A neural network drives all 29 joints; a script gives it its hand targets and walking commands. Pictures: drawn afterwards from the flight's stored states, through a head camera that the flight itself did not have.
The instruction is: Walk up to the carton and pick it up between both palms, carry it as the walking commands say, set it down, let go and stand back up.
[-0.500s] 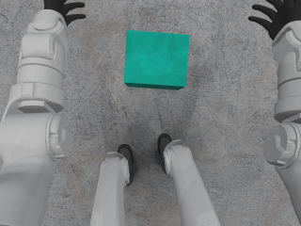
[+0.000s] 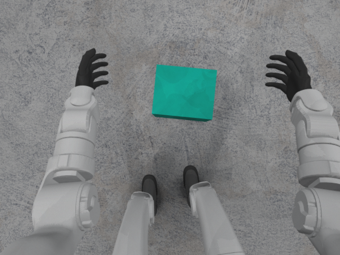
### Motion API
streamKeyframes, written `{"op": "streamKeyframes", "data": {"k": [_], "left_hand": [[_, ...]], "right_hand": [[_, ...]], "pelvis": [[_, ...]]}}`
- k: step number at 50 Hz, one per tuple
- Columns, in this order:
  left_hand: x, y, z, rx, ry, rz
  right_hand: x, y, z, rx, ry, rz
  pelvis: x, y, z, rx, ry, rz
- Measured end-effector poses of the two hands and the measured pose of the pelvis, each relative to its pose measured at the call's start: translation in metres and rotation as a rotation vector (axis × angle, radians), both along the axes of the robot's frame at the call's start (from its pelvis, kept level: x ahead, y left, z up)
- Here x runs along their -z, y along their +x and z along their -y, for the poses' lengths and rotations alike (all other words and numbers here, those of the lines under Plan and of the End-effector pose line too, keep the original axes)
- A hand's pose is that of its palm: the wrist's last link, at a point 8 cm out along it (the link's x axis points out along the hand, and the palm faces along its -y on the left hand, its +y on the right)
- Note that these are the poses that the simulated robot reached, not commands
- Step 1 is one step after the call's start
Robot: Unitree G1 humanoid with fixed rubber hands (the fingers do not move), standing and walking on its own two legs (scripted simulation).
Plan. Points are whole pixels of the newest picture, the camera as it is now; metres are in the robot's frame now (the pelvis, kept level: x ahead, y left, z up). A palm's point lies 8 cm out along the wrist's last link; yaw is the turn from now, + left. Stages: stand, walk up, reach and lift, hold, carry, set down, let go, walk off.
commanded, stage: let go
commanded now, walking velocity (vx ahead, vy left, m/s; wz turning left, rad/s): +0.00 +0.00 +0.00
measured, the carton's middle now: (183, 95) +0.52 -0.09 -0.61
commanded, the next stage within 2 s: stand in 1.22 s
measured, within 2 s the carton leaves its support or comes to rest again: neither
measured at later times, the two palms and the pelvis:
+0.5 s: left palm (33, 194) +0.29 +0.23 -0.03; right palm (317, 199) +0.23 -0.24 -0.02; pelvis +0.03 +0.02 +0.06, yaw -2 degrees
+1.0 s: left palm out of the picture +0.21 +0.24 +0.01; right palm (317, 225) +0.20 -0.22 +0.00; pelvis +0.05 +0.02 +0.08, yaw -2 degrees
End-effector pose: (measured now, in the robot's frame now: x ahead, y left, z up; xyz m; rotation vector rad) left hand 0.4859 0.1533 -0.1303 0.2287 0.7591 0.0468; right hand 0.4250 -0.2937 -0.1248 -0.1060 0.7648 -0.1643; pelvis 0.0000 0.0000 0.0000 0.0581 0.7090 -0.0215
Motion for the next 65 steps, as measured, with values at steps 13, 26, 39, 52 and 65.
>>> {"op": "streamKeyframes", "data": {"k": [13, 26, 39, 52, 65], "left_hand": [[-0.075, -0.075, -0.026, 0.003, -0.033, 0.041], [-0.101, -0.205, -0.076, 0.0, -0.017, -0.028], [-0.137, -0.273, -0.104, 0.006, -0.012, -0.038], [-0.136, -0.274, -0.081, -0.037, -0.032, -0.089], [-0.125, -0.267, -0.078, -0.076, 0.07, -0.112]], "right_hand": [[-0.084, -0.075, -0.003, -0.041, -0.04, -0.001], [-0.107, -0.201, -0.057, -0.06, -0.026, -0.058], [-0.135, -0.238, -0.089, -0.078, 0.006, -0.03], [-0.128, -0.219, -0.064, -0.094, -0.02, -0.082], [-0.129, -0.181, -0.019, -0.098, -0.142, -0.07]], "pelvis": [[-0.037, 0.028, -0.001, -0.001, -0.03, 0.181], [-0.06, 0.029, -0.024, 0.019, -0.059, 0.462], [-0.077, 0.038, -0.038, 0.015, -0.079, 0.732], [-0.076, 0.056, -0.008, 0.006, -0.059, 0.792], [-0.073, 0.081, 0.02, -0.011, -0.064, 0.716]]}}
